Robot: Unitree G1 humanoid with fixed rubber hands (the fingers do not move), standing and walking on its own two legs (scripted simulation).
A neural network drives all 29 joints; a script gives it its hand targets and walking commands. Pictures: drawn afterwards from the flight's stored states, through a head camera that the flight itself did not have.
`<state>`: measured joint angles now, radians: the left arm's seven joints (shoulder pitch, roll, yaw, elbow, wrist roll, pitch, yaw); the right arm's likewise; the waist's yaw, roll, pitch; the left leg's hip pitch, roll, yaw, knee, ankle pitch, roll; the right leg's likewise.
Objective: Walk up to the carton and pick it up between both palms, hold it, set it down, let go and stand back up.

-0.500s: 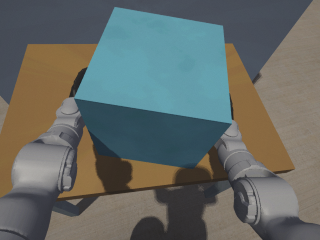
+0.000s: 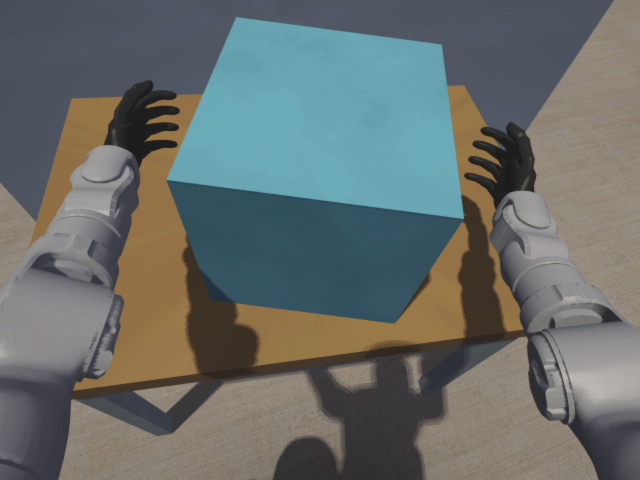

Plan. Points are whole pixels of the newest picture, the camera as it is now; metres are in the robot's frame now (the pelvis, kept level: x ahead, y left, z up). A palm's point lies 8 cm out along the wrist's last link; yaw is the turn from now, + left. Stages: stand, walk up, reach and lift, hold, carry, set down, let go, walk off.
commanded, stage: set down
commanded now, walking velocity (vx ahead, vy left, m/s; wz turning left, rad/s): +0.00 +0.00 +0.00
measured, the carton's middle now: (319, 179) +0.50 -0.01 +0.04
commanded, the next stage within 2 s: none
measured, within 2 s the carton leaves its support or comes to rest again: neither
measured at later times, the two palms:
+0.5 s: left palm (86, 104) +0.47 +0.24 +0.18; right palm (538, 137) +0.43 -0.22 +0.19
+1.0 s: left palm (110, 153) +0.44 +0.22 +0.15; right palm (519, 206) +0.39 -0.22 +0.13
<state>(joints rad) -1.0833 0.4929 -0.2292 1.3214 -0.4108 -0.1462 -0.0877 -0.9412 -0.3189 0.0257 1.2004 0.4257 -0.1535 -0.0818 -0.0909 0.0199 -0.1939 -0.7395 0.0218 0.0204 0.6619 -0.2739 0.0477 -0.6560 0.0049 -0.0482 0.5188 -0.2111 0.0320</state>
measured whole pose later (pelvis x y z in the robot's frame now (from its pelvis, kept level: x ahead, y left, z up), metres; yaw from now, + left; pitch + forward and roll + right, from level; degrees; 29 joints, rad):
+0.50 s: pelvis -0.02 -0.02 +0.01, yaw +2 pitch +16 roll -2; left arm -1.25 0.59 -0.30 1.39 -0.48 0.01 -0.09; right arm -1.08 -0.28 -0.03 1.13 0.39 0.10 -0.12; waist -0.15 -0.05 -0.18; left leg -0.62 0.01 0.00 0.54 -0.19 0.02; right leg -0.55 0.00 -0.07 0.45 -0.17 0.01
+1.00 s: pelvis +0.00 -0.02 +0.02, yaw +0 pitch +6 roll -1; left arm -0.91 0.52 -0.07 1.14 -0.34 0.05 -0.15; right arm -0.72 -0.23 0.07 0.82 0.40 0.11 -0.19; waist -0.10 -0.03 -0.04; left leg -0.34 0.01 0.03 0.44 -0.20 0.03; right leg -0.29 0.00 -0.03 0.35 -0.16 0.01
